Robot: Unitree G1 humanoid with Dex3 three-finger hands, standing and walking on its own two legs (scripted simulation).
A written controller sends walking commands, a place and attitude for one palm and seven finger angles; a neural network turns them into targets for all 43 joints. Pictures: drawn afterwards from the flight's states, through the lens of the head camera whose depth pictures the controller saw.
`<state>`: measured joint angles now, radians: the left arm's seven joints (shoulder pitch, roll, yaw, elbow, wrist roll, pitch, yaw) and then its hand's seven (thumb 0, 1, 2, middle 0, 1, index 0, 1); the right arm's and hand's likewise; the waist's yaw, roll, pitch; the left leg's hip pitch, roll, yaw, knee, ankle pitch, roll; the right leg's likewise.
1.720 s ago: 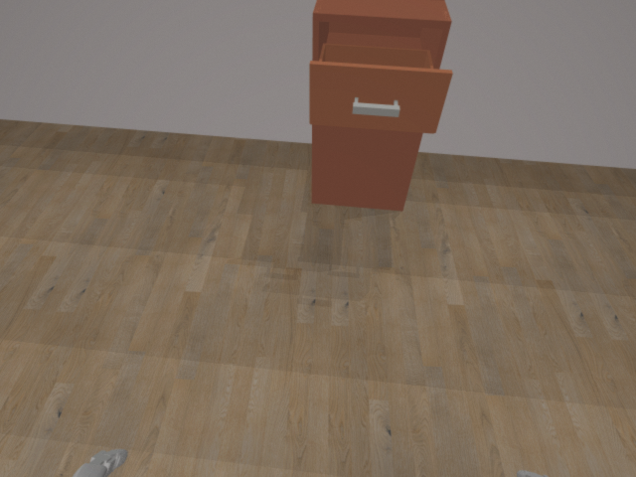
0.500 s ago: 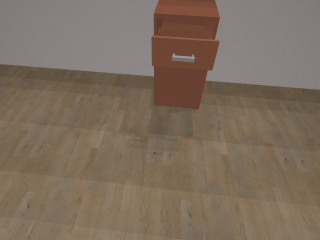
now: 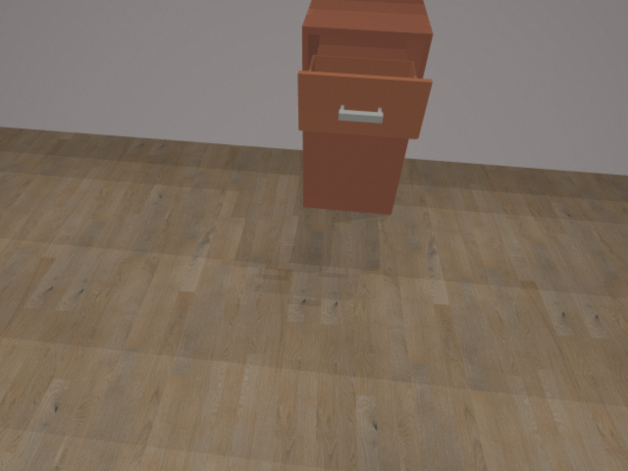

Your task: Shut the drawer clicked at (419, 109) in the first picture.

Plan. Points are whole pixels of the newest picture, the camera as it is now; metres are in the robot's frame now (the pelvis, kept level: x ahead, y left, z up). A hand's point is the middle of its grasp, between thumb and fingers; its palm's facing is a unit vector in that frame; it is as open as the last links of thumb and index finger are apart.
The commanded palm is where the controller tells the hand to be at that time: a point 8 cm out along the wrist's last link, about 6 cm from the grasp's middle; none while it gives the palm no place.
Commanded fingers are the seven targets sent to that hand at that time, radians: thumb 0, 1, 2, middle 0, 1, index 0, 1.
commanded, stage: walk to a spot facing it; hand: left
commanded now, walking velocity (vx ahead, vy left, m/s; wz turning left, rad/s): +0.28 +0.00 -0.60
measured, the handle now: (360, 112) +1.06 -0.07 -0.09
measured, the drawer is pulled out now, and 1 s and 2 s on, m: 0.29 0.29 0.29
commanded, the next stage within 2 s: turn to face it in 1.46 s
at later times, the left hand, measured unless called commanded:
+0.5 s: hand out of the picture +0.12 +0.11 -0.17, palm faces -0.17 -0.96 -0.21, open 7.4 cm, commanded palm none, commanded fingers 0.00 0.90 0.90 -0.20 -0.30 -0.20 -0.30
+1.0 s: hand (262, 340) +0.39 +0.13 -0.20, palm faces -0.37 -0.91 -0.18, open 7.4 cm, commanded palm none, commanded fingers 0.00 0.90 0.90 -0.20 -0.30 -0.20 -0.30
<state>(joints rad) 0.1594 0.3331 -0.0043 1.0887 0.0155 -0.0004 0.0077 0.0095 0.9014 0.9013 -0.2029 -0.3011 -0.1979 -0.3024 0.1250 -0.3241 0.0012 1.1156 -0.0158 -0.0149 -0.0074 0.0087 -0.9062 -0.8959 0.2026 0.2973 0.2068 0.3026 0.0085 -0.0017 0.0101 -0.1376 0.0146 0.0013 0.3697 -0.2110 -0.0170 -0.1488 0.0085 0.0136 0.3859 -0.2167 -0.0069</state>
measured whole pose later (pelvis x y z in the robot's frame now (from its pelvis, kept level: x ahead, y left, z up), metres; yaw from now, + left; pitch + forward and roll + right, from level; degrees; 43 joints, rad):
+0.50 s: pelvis +0.10 -0.07 +0.00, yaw -14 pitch +0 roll +1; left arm 0.39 0.16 0.03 1.02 0.02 -0.05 0.00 0.01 0.90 0.90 -0.20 -0.30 -0.20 -0.30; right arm 0.23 -0.22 -0.06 1.04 -0.03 -0.01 0.01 0.01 -0.91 -0.90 0.20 0.30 0.20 0.30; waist 0.02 0.01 0.03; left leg -0.55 0.11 0.06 1.16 -0.27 -0.05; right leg -0.17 0.07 -0.03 0.44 -0.27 -0.10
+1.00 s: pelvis +0.33 -0.06 -0.02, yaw -29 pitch -2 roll -1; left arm 0.39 0.21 0.08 1.05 0.03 -0.01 0.00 0.01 0.91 0.90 -0.20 -0.30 -0.19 -0.30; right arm 0.17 -0.13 -0.03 0.94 -0.02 -0.08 -0.01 0.01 -0.91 -0.90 0.20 0.30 0.21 0.30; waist 0.05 -0.05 0.05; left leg -0.30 0.04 0.20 0.59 -0.26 0.06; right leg -0.41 0.00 0.01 1.28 -0.34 -0.04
